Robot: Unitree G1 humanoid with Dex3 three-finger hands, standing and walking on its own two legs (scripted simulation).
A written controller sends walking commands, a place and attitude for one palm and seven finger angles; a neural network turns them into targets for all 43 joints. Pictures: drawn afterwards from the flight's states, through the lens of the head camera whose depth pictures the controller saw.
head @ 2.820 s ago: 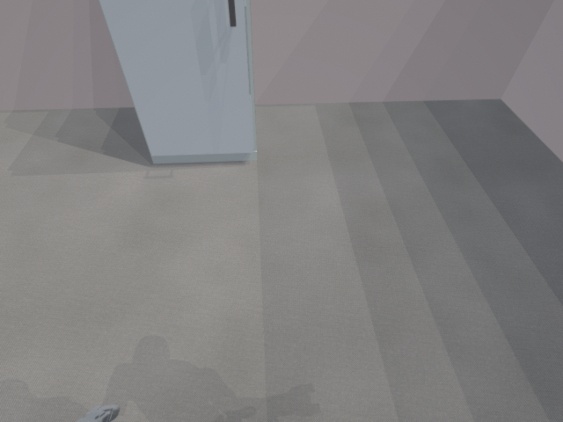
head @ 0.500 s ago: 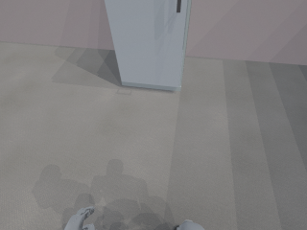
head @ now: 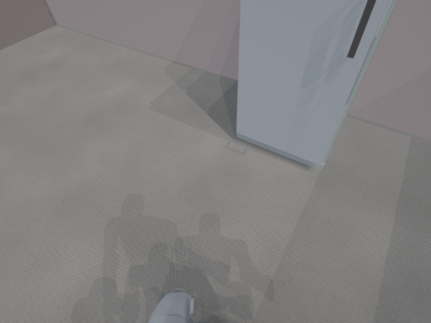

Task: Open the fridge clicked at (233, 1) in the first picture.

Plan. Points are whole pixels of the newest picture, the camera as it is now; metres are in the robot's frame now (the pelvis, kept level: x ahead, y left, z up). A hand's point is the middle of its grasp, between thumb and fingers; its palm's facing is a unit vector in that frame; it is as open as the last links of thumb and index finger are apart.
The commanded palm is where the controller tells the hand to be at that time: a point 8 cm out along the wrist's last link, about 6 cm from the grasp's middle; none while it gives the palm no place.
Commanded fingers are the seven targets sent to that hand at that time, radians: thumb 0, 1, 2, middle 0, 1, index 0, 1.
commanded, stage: walk to a spot facing it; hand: right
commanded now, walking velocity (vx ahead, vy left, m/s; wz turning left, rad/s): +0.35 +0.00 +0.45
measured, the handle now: (366, 16) +1.03 -0.40 +0.11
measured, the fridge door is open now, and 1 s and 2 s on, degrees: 0 0 0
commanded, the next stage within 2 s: turn to face it in 0.92 s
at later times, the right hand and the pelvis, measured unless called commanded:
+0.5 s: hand (302, 263) +0.30 -0.17 -0.17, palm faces -0.15 +0.96 -0.25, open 7.3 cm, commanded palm none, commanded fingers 0.00 -0.90 -0.90 0.20 0.30 0.20 0.30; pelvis +0.24 +0.03 +0.00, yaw +11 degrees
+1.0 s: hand (276, 170) +0.58 -0.12 -0.17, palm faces -0.37 +0.90 -0.21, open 7.4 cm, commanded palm none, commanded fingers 0.00 -0.90 -0.90 0.20 0.30 0.20 0.30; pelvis +0.42 +0.03 +0.00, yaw +26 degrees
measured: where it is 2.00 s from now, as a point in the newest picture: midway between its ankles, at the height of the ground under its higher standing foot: (211, 267)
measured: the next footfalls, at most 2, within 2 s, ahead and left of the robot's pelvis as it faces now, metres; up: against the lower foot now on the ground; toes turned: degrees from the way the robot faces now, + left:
left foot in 0.20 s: +0.21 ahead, +0.11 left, +0.00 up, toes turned +15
right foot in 0.62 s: +0.48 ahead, -0.09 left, +0.00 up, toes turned +3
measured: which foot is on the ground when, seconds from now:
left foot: up 0.00-0.18, down 0.20-0.64, up 0.66-1.00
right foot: down 0.00-0.20, up 0.22-0.60, down 0.62-1.00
